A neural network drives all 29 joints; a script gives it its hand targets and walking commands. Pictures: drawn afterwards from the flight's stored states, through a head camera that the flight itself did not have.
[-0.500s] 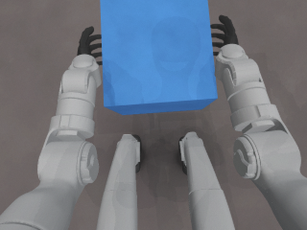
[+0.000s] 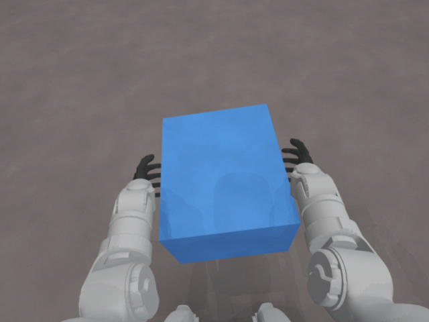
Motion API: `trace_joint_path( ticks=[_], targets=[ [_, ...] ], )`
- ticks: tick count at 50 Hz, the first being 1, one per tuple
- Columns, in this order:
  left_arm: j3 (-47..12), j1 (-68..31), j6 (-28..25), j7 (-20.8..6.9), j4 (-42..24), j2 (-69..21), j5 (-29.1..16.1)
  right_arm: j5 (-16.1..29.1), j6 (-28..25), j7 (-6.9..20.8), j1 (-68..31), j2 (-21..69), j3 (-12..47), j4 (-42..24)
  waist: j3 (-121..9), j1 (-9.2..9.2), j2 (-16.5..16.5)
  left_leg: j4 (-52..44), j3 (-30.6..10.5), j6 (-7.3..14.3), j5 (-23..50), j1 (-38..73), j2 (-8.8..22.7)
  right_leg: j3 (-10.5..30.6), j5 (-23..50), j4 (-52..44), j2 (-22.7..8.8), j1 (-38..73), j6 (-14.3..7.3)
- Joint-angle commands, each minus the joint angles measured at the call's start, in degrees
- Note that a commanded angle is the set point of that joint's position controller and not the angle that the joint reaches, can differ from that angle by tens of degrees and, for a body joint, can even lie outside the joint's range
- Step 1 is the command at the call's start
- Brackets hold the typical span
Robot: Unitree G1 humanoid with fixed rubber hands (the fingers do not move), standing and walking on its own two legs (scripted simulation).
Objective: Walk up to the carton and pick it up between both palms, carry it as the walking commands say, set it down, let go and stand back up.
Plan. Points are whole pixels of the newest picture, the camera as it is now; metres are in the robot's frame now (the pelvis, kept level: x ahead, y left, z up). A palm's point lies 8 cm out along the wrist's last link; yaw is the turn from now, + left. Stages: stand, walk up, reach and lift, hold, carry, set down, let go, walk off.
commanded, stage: reach and lift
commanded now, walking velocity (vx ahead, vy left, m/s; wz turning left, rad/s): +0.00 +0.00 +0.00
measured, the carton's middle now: (223, 183) +0.42 +0.01 -0.06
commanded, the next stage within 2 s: hold in 1.82 s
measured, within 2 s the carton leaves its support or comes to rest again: neither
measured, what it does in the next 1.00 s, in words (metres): stands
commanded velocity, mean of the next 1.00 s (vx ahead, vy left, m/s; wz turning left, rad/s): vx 0.00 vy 0.00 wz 0.00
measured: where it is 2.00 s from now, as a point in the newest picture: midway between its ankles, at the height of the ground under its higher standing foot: outside the picture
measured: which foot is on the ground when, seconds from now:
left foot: down 0.00-1.00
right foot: down 0.00-1.00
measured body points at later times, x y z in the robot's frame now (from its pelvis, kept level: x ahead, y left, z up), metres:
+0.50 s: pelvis +0.04 +0.00 +0.04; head +0.02 +0.00 +0.49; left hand +0.36 +0.19 +0.05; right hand +0.38 -0.15 +0.07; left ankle +0.08 +0.15 -0.70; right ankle +0.07 -0.13 -0.70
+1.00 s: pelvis +0.03 +0.01 +0.05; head -0.02 +0.01 +0.49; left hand +0.35 +0.19 +0.07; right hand +0.36 -0.15 +0.08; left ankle +0.08 +0.15 -0.70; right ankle +0.07 -0.13 -0.70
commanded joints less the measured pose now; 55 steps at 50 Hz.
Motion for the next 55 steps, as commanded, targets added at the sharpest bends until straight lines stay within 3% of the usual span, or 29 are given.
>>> trace_joint_path(
  ticks=[1, 3, 4, 5, 7, 10, 11, 12, 13, 14, 15, 17, 18, 21, 24, 25, 27, 28, 29, 30, 32, 36, 38, 40, 41, 46, 51, 53, 55],
  targets=[
    [-21.51, -31.94, -3.28, -24.11, -9.87, -61.63, -10.65, 14.29, -3.37, 32.76, -27.44, 62.55, 21.38, -7.67, -34.88, 6.53, 1.68, -8.78, 3.27, 1.53, 12.15, 32.35, -7.59, -5.17, 8.78, -14.79, 5.6, 21.55, -1.07],
    [-29.78, -31.45, -3.36, -24.8, -19.12, -63.04, -16.4, 16.67, -2.78, 32.09, -22.84, 65.06, 27.9, -13.11, -44.18, 4.71, -0.39, -11.2, 2.82, 1.21, 21.93, 39.61, -7.47, -5.19, 19.45, -17.23, 6.15, 30.84, -0.3],
    [-31.61, -31.98, -3.39, -24.64, -21.68, -63.29, -17.95, 19.39, -3.08, 32.1, -26.4, 66.77, 32.77, -18.19, -45.95, 6.51, -1.61, -11.03, 2.0, 1.62, 22.91, 40.77, -6.64, -4.64, 20.01, -16.46, 6.16, 32.17, 0.13],
    [-33.35, -32.21, -2.85, -24.38, -22.01, -61.52, -18.04, 17.99, -2.31, 31.94, -22.5, 65.43, 30.18, -16.01, -42.6, 3.96, -1.09, -12.33, 2.04, 1.15, 23.82, 39.64, -6.88, -5.1, 21.88, -17.12, 6.73, 31.78, 0.05],
    [-35.85, -31.07, -1.68, -24.19, -26.3, -63.13, -18.48, 18.75, -1.95, 31.9, -21.62, 66.26, 33.43, -21.15, -43.14, 4.31, 2.61, -14.25, 1.41, 0.53, 25.33, 43.17, -7.2, -4.86, 20.33, -18.49, 6.99, 34.39, -0.4],
    [-32.36, -28.16, 0.42, -24.1, -19.45, -62.57, -16.31, 17.64, -0.46, 32.14, -23.48, 64.82, 31.77, -18.94, -28.5, 5.01, 0.55, -17.29, 1.0, 0.92, 15.16, 38.83, -6.6, -4.75, 12.22, -21.53, 6.01, 31.55, -0.57],
    [-33.47, -28.18, 0.68, -24.76, -17.79, -64.84, -18.0, 19.44, -1.45, 31.79, -30.16, 64.21, 36.94, -26.84, -34.51, 5.32, -0.61, -17.01, 0.95, 1.3, 15.15, 40.83, -7.2, -4.93, 12.8, -21.3, 6.41, 36.06, -0.35],
    [-31.33, -27.86, 0.11, -24.97, -18.65, -62.97, -17.31, 16.96, -0.11, 32.02, -24.01, 63.44, 32.85, -19.64, -28.12, 4.39, -0.35, -17.72, 1.08, 1.07, 12.94, 36.11, -6.38, -5.35, 11.33, -21.71, 6.45, 34.03, -0.6],
    [-36.08, -31.86, -0.06, -25.44, -22.74, -66.21, -20.47, 18.58, -0.92, 32.15, -25.61, 65.56, 36.39, -25.42, -35.89, 2.76, 0.81, -17.33, 0.8, 0.97, 18.18, 42.27, -6.99, -5.0, 15.16, -21.71, 6.85, 36.63, -0.75],
    [-33.07, -29.08, 1.18, -25.32, -17.07, -65.32, -17.68, 17.64, -0.41, 31.71, -26.68, 63.7, 33.51, -23.56, -30.36, 2.75, 2.52, -17.75, 1.15, 0.6, 15.08, 39.18, -6.8, -5.36, 13.01, -22.3, 6.59, 34.59, -0.66],
    [-32.14, -31.37, 1.05, -24.69, -20.38, -63.12, -16.64, 15.64, 1.2, 32.58, -20.98, 65.33, 28.84, -12.85, -27.06, 3.31, 2.73, -18.71, 0.88, 0.65, 13.46, 40.14, -6.02, -5.67, 9.88, -22.6, 6.94, 30.75, -1.08],
    [-34.57, -27.33, 1.81, -24.51, -21.27, -64.75, -17.71, 18.22, 1.52, 33.17, -21.02, 67.38, 33.44, -18.39, -33.21, 5.16, 0.35, -19.02, 0.98, 1.03, 18.08, 45.42, -6.55, -5.45, 14.25, -23.08, 7.22, 35.62, -0.86],
    [-36.89, -29.59, 1.74, -24.71, -24.68, -65.28, -19.03, 19.55, 1.09, 32.89, -22.25, 67.55, 35.02, -22.04, -35.45, 4.88, 3.5, -18.51, 1.81, 0.44, 21.02, 46.0, -6.66, -5.06, 18.23, -23.3, 6.93, 37.39, -0.83],
    [-36.46, -27.33, 4.18, -25.62, -20.21, -65.81, -18.8, 15.8, 3.54, 33.13, -15.33, 65.42, 29.5, -15.74, -29.85, 0.62, 2.43, -21.49, 0.99, 0.05, 20.04, 46.19, -6.23, -6.14, 17.84, -26.07, 7.77, 38.62, -1.15],
    [-35.52, -28.36, 4.54, -25.46, -22.6, -66.13, -19.44, 18.74, 3.09, 33.58, -20.32, 63.47, 31.93, -19.5, -27.79, 2.86, 4.49, -21.42, 0.29, 0.1, 21.52, 47.86, -5.6, -5.09, 16.61, -26.35, 6.76, 38.8, -1.36],
    [-34.46, -27.86, 5.48, -25.32, -20.69, -64.68, -17.29, 19.32, 3.54, 33.53, -22.64, 65.1, 33.11, -20.87, -24.83, 4.92, 4.05, -21.79, 0.87, 0.73, 16.23, 47.72, -6.15, -5.19, 13.61, -26.86, 6.52, 39.14, -1.03],
    [-32.85, -25.41, 6.58, -25.72, -19.43, -63.99, -17.16, 17.42, 5.25, 33.15, -18.62, 63.45, 30.05, -18.45, -23.2, 2.38, 2.02, -22.53, 1.15, 0.76, 17.05, 45.65, -6.41, -5.58, 15.76, -28.33, 6.56, 39.86, -0.73],
    [-33.48, -26.79, 6.78, -25.68, -19.77, -64.26, -17.37, 16.92, 5.52, 33.57, -17.39, 62.96, 28.21, -15.67, -20.1, 1.86, 5.33, -24.05, 0.92, 0.36, 15.91, 46.88, -5.99, -5.92, 13.31, -28.77, 6.74, 36.56, -1.12],
    [-35.17, -32.57, 5.63, -25.21, -26.35, -63.93, -18.9, 18.87, 5.19, 34.72, -22.11, 64.52, 31.6, -17.96, -27.09, 4.2, 2.98, -24.06, 0.36, 0.75, 14.77, 49.9, -5.81, -5.84, 11.35, -28.05, 7.33, 39.66, -0.78],
    [-34.21, -30.5, 6.55, -25.6, -22.05, -64.44, -17.91, 16.83, 5.57, 33.74, -20.11, 63.87, 28.94, -17.64, -23.87, 1.4, 3.41, -24.27, 1.56, 0.31, 12.39, 46.58, -6.48, -5.89, 12.32, -28.89, 6.58, 41.18, -1.09],
    [-31.3, -27.05, 7.99, -26.07, -18.01, -65.2, -18.04, 16.89, 6.35, 34.04, -22.0, 62.66, 29.35, -18.64, -19.74, 3.31, 2.15, -24.84, 1.43, 0.9, 12.05, 46.99, -6.46, -5.78, 11.01, -30.2, 5.88, 40.31, -1.35],
    [-28.34, -35.03, 7.55, -28.04, -13.51, -63.61, -16.64, 13.62, 5.7, 33.98, -23.82, 61.29, 22.89, -13.07, -13.47, 0.13, 3.66, -25.58, 2.11, 0.51, -1.8, 44.65, -7.32, -5.86, -1.56, -32.03, 4.82, 35.13, -2.77],
    [-30.32, -32.87, 6.53, -27.29, -19.5, -63.97, -17.09, 17.43, 5.22, 34.52, -26.16, 64.8, 27.98, -18.66, -17.81, 3.3, 1.26, -23.96, 1.68, 1.07, 8.15, 47.45, -7.33, -5.12, 7.19, -30.79, 4.44, 38.4, -2.33],
    [-33.58, -33.71, 6.23, -27.4, -21.82, -65.64, -19.31, 15.66, 5.89, 34.24, -22.6, 64.75, 27.55, -17.82, -23.77, 0.89, 0.98, -24.08, 1.65, 0.73, 13.26, 48.92, -7.05, -6.12, 13.22, -29.84, 5.88, 42.57, -1.8],
    [-32.98, -30.14, 7.0, -27.64, -18.49, -66.75, -17.85, 16.55, 5.67, 34.08, -21.81, 64.03, 27.03, -19.3, -24.12, 0.67, 5.34, -24.58, 1.63, 0.49, 12.79, 47.29, -6.96, -6.18, 13.84, -29.89, 6.13, 43.79, -1.9],
    [-27.6, -36.02, 5.85, -27.38, -14.12, -65.0, -14.82, 13.28, 4.94, 34.74, -26.68, 61.62, 20.77, -13.06, -12.84, -0.09, 4.23, -25.43, 0.88, 0.86, -4.09, 45.03, -6.17, -6.02, -3.22, -30.81, 4.1, 34.28, -3.17],
    [-31.8, -29.93, 5.22, -27.16, -15.63, -68.73, -18.0, 14.7, 3.84, 34.79, -23.42, 60.62, 26.4, -20.21, -23.6, -0.78, 1.31, -24.85, 0.48, 0.01, 13.27, 49.04, -6.2, -6.9, 13.42, -29.76, 6.23, 40.09, -2.55],
    [-31.86, -28.94, 5.71, -27.26, -15.64, -68.41, -17.53, 14.94, 4.39, 34.16, -22.83, 59.75, 26.68, -21.93, -21.47, -2.13, 5.16, -24.3, 0.89, 0.5, 9.5, 46.95, -6.47, -6.04, 11.75, -29.26, 5.32, 41.38, -2.69],
    [-29.48, -27.94, 5.77, -27.41, -14.21, -66.33, -16.42, 12.68, 4.82, 33.34, -20.91, 61.05, 24.77, -19.82, -18.57, -1.7, 1.22, -24.35, 1.5, 0.68, 7.05, 44.61, -6.7, -5.9, 10.23, -30.04, 5.42, 42.26, -2.28]
  ],
)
